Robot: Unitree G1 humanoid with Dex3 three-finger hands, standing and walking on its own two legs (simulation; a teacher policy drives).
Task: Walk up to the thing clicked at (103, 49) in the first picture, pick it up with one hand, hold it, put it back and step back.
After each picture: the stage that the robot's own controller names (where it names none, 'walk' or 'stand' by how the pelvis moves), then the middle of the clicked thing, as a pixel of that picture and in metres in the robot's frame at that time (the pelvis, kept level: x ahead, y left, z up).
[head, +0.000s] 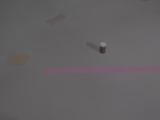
stand; (102, 48) +1.26 -0.18 -0.72
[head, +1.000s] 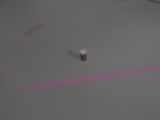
walk; (83, 55) +1.16 +0.10 -0.70
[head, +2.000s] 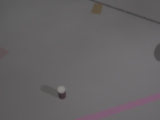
walk; (61, 92) +0.70 +0.22 -0.70
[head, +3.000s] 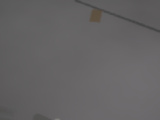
stand; out of the picture +0.40 +0.20 -0.70
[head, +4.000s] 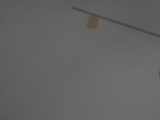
walk; out of the picture +0.37 +0.21 -0.72
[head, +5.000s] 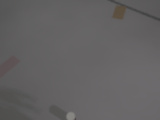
stand; (71, 118) +0.43 +0.16 -0.70
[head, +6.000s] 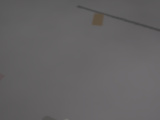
stand; out of the picture +0.44 +0.16 -0.68
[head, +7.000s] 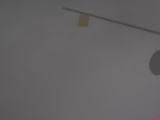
stand; out of the picture +0.43 +0.25 -0.71
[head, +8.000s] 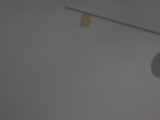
stand; out of the picture +0.41 +0.26 -0.72
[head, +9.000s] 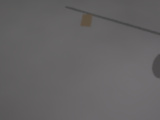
stand; out of the picture +0.40 +0.25 -0.72
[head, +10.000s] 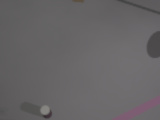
go down; (46, 112) +0.42 +0.26 -0.67
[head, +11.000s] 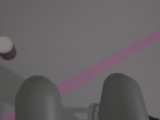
go down; (6, 48) +0.46 +0.30 -0.27
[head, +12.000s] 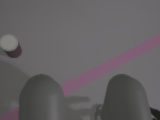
close in; (11, 47) +0.46 +0.29 -0.27
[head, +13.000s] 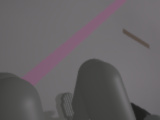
close in; out of the picture +0.44 +0.33 -0.22
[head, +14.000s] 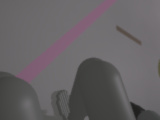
close; out of the picture +0.43 +0.34 -0.22
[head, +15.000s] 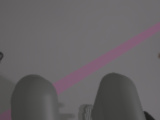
lift; out of the picture +0.38 +0.30 -0.14
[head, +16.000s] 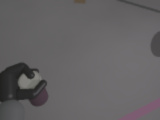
hold; (34, 89) +0.33 +0.18 +0.00
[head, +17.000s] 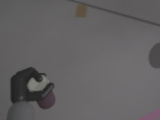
hold; (42, 92) +0.33 +0.17 -0.02
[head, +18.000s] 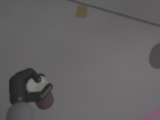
hold; (41, 93) +0.32 +0.17 -0.02
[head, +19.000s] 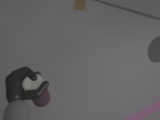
crouch; (37, 91) +0.34 +0.18 -0.04
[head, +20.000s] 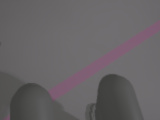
lower; out of the picture +0.48 +0.29 -0.10
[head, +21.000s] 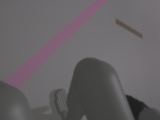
lower; out of the picture +0.43 +0.33 -0.23
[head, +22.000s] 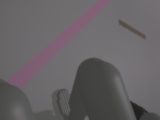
lower; out of the picture +0.43 +0.33 -0.22
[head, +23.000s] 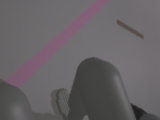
lower; out of the picture +0.43 +0.33 -0.23
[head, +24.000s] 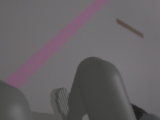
lower; out of the picture +0.43 +0.33 -0.23
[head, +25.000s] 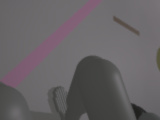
open; out of the picture +0.43 +0.33 -0.23
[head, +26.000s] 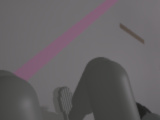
rise; out of the picture +0.43 +0.32 -0.23
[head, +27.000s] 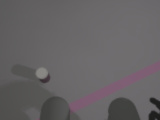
walk; (43, 75) +0.45 +0.24 -0.47
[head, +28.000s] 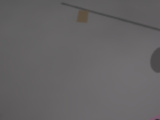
stand; out of the picture +0.39 +0.23 -0.66
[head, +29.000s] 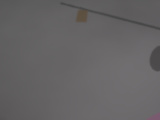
stand; out of the picture +0.40 +0.24 -0.67
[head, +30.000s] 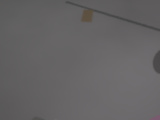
stand; out of the picture +0.41 +0.22 -0.69
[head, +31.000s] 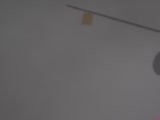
stand; out of the picture +0.41 +0.23 -0.72
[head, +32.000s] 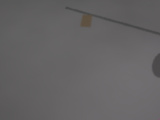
stand; out of the picture +0.39 +0.23 -0.73
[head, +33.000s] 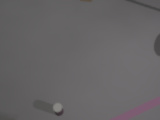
walk; (58, 109) +0.43 +0.18 -0.69
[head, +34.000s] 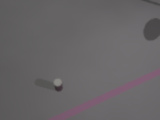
walk; (58, 85) +0.64 +0.21 -0.70
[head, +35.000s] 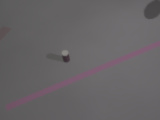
walk; (65, 56) +0.97 +0.27 -0.70
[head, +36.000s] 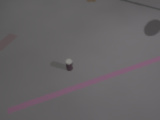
stand; (69, 64) +1.02 +0.18 -0.72
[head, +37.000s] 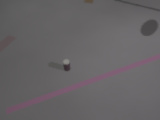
stand; (66, 65) +1.04 +0.21 -0.73
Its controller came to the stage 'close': yes
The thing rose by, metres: 0.68
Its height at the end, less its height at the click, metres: +0.00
